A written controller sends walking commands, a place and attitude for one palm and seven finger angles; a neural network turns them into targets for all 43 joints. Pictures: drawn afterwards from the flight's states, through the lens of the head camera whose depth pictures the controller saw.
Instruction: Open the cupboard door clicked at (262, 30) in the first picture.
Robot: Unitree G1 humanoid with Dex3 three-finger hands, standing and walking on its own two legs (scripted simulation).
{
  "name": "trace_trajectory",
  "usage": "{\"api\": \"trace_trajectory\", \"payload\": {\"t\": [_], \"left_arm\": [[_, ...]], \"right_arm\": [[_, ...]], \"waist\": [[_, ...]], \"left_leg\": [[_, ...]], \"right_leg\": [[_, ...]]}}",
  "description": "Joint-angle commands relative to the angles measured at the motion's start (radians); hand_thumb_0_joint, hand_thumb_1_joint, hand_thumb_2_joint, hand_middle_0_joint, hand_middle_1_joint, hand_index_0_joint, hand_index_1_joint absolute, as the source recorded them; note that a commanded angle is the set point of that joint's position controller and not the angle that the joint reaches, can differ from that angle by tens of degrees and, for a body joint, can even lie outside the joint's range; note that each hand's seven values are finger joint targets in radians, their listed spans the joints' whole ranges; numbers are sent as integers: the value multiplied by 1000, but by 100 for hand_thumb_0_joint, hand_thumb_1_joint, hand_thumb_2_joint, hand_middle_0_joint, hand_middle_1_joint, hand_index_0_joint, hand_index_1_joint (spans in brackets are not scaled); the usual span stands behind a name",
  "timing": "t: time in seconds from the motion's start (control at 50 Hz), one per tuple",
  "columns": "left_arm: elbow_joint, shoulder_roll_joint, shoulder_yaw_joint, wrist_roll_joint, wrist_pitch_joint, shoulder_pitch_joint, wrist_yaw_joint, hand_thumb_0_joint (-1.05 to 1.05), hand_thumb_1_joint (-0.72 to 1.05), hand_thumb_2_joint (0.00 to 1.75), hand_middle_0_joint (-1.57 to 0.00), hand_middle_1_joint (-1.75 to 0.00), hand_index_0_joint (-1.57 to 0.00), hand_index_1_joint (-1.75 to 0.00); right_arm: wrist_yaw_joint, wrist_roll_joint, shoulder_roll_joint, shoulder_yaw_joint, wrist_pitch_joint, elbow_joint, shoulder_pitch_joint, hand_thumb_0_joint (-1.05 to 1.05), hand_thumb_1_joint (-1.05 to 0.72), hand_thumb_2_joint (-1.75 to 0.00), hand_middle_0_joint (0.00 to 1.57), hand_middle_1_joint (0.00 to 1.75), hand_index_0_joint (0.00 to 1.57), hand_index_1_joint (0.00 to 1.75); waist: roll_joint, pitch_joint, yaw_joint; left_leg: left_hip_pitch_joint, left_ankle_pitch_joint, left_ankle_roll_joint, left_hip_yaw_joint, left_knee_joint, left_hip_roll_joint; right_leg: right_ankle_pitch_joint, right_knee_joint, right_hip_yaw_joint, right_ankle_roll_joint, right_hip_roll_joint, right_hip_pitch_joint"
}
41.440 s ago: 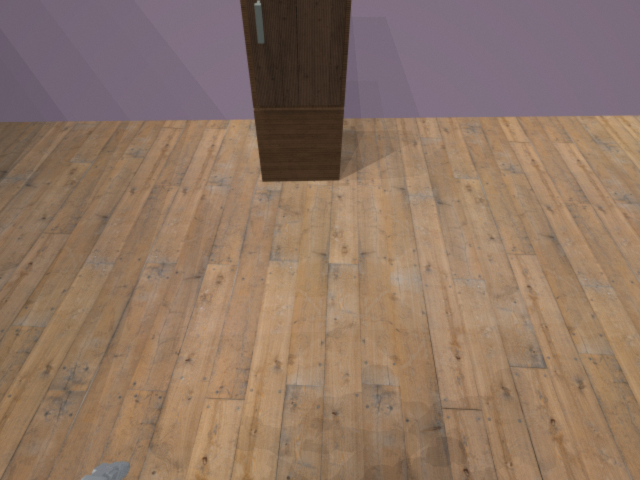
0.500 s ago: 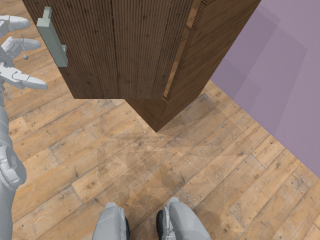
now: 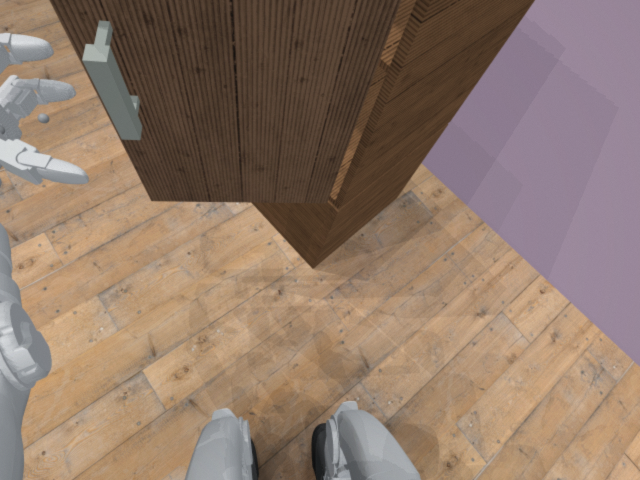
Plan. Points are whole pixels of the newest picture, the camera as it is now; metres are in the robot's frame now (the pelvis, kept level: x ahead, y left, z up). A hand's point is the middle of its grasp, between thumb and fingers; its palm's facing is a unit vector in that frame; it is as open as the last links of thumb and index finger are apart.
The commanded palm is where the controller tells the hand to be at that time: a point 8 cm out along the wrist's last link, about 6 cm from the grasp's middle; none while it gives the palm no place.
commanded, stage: move the hooked fingers beside the handle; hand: left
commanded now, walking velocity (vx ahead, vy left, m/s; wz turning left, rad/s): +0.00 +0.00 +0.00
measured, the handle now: (118, 84) +0.56 +0.20 +0.06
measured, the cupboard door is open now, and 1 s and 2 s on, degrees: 51 51 51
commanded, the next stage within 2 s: slide the fingers in behind the handle in 0.40 s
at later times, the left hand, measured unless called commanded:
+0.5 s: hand (57, 117) +0.51 +0.26 +0.06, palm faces -0.02 -1.00 -0.01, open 14.0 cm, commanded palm +0.50 +0.28 +0.06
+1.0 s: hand (76, 119) +0.51 +0.24 +0.06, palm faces +0.03 -1.00 +0.00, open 14.5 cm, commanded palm +0.50 +0.25 +0.06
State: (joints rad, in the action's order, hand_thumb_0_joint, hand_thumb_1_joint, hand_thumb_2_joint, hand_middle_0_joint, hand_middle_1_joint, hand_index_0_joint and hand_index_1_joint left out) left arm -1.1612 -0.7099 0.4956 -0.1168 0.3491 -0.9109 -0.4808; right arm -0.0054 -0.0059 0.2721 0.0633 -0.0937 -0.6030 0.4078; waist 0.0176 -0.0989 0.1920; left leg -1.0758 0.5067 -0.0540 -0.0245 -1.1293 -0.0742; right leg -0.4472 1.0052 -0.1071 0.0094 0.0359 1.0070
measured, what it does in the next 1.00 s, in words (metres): stands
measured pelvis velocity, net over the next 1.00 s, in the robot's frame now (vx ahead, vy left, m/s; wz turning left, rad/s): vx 0.00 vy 0.00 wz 0.02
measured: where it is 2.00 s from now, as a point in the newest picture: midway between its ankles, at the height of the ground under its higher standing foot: outside the picture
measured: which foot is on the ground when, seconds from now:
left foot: down 0.00-1.00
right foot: down 0.00-1.00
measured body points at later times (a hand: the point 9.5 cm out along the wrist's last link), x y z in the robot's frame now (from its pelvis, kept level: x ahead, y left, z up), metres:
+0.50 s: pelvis -0.01 +0.00 -0.01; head +0.16 +0.05 +0.40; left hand +0.51 +0.31 +0.06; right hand -0.02 -0.26 -0.10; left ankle +0.00 +0.08 -0.66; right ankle +0.01 -0.12 -0.66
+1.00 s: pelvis +0.00 +0.00 +0.00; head +0.15 +0.04 +0.42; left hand +0.50 +0.29 +0.06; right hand +0.00 -0.27 -0.10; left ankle +0.00 +0.08 -0.66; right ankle +0.01 -0.12 -0.66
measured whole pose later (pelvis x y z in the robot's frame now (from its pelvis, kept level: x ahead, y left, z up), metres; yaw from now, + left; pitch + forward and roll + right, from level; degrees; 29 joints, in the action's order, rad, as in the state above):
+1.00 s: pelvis +0.00 +0.00 +0.00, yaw +1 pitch +25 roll -5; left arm -1.19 -0.61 0.40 -0.12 0.39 -0.95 -0.34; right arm 0.00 -0.02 0.27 0.05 -0.08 -0.63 0.39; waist 0.02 -0.10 0.18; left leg -1.08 0.50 -0.05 -0.01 -1.14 -0.06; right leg -0.46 1.03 -0.12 0.01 0.02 1.01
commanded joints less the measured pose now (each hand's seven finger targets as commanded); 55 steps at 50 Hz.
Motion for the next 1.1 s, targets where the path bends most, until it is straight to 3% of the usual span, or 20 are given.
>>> {"api": "trace_trajectory", "payload": {"t": [0.0,0.04,0.06,0.22,0.26,0.32,0.4,0.46,0.52,0.56,0.6,0.62,0.66,0.68,0.82,0.9,0.94,0.98,1.04,1.08], "left_arm": [[164,-227,-14,-25,55,-392,10,0,-50,30,-30,-120,-30,-120],[153,-267,6,-20,61,-420,24,0,-50,30,-30,-120,-30,-120],[163,-255,-13,-14,67,-446,28,0,-50,30,-30,-120,-30,-120],[123,-307,6,7,87,-481,35,0,-50,30,-30,-120,-30,-120],[166,-302,7,2,92,-494,28,0,-50,30,-30,-120,-30,-120],[126,-285,-5,3,68,-466,21,0,-50,30,-30,-120,-30,-120],[148,-264,-27,5,66,-519,31,0,-50,30,-30,-120,-30,-120],[203,-276,-3,1,83,-539,43,0,-50,30,-30,-120,-30,-120],[159,-222,-31,1,64,-500,52,0,-50,30,-30,-120,-30,-120],[174,-242,-11,2,64,-476,59,0,-50,30,-30,-120,-30,-120],[176,-248,-8,9,60,-464,71,0,-50,30,-30,-120,-30,-120],[179,-218,-32,10,62,-467,75,0,-50,30,-30,-120,-30,-120],[196,-232,-15,8,75,-455,81,0,-50,30,-30,-120,-30,-120],[195,-208,-33,7,77,-446,79,0,-50,30,-30,-120,-30,-120],[189,-113,-97,-4,96,-486,93,0,-50,30,-30,-120,-30,-120],[194,-90,-111,5,109,-494,107,0,-50,30,-30,-120,-30,-120],[206,-39,-146,0,115,-497,110,0,-50,30,-30,-120,-30,-120],[173,-37,-149,4,109,-507,116,0,-50,30,-30,-120,-30,-120],[185,-43,-145,3,110,-524,118,0,-50,30,-30,-120,-30,-120],[199,-18,-168,3,111,-526,113,0,-50,30,-30,-120,-30,-120]], "right_arm": [[-17,0,217,-79,1,20,184,0,-90,-90,20,30,20,30],[-22,0,221,-73,3,26,179,0,-90,-90,20,30,20,30],[-22,1,217,-71,4,28,171,0,-90,-90,20,30,20,30],[-27,-1,227,-63,15,38,158,0,-90,-90,20,30,20,30],[-26,-4,226,-65,14,36,166,0,-90,-90,20,30,20,30],[-24,0,225,-64,10,36,166,0,-90,-90,20,30,20,30],[-26,-4,226,-64,10,29,175,0,-90,-90,20,30,20,30],[-23,-11,226,-71,12,16,191,0,-90,-90,20,30,20,30],[-16,-9,219,-70,10,14,194,0,-90,-90,20,30,20,30],[-15,-10,218,-70,8,17,198,0,-90,-90,20,30,20,30],[-13,-9,214,-68,5,23,197,0,-90,-90,20,30,20,30],[-10,-8,210,-69,6,24,194,0,-90,-90,20,30,20,30],[-10,-8,212,-72,6,21,195,0,-90,-90,20,30,20,30],[-8,-7,208,-72,6,22,191,0,-90,-90,20,30,20,30],[-7,-8,207,-79,13,4,182,0,-90,-90,20,30,20,30],[-7,-13,204,-83,18,-7,184,0,-90,-90,20,30,20,30],[-4,-14,197,-84,19,-7,182,0,-90,-90,20,30,20,30],[-4,-14,201,-84,16,-19,179,0,-90,-90,20,30,20,30],[-6,-13,200,-83,21,-17,179,0,-90,-90,20,30,20,30],[-3,-13,195,-83,23,-18,172,0,-90,-90,20,30,20,30]], "waist": [[224,-464,11],[201,-444,14],[228,-456,18],[224,-488,19],[271,-558,11],[215,-522,21],[239,-516,34],[289,-589,23],[241,-530,31],[254,-562,13],[224,-540,11],[216,-525,19],[224,-544,11],[226,-533,10],[216,-468,36],[239,-506,30],[254,-508,36],[210,-484,48],[203,-505,50],[239,-522,42]], "left_leg": [[557,-563,34,124,112,12],[505,-519,29,119,113,19],[515,-515,31,116,110,20],[485,-485,35,131,91,20],[554,-569,45,142,81,14],[503,-527,35,135,81,16],[527,-513,40,153,85,10],[608,-597,56,171,81,3],[565,-553,46,159,91,7],[571,-580,45,152,92,9],[527,-547,38,138,98,15],[514,-518,34,133,101,18],[526,-529,35,130,102,17],[520,-517,34,126,103,20],[538,-456,36,135,117,18],[579,-505,43,144,109,18],[598,-547,44,144,103,19],[571,-511,41,145,101,18],[547,-495,32,136,93,25],[566,-515,37,136,94,26]], "right_leg": [[286,-88,41,14,34,-60],[283,-81,46,18,33,-86],[281,-79,49,16,30,-75],[253,-49,49,18,27,-66],[275,-37,44,18,26,-44],[277,-45,45,14,29,-61],[242,-43,38,15,27,-9],[252,-37,33,18,28,11],[248,-53,32,15,31,-5],[270,-53,36,16,31,-35],[283,-58,40,15,32,-74],[276,-65,42,13,34,-78],[290,-64,45,15,33,-92],[285,-67,46,16,34,-93],[231,-81,42,18,32,-36],[246,-71,40,22,29,-25],[261,-68,39,23,29,-14],[255,-72,39,20,29,-12],[269,-67,45,21,28,-40],[277,-66,46,21,26,-42]]}}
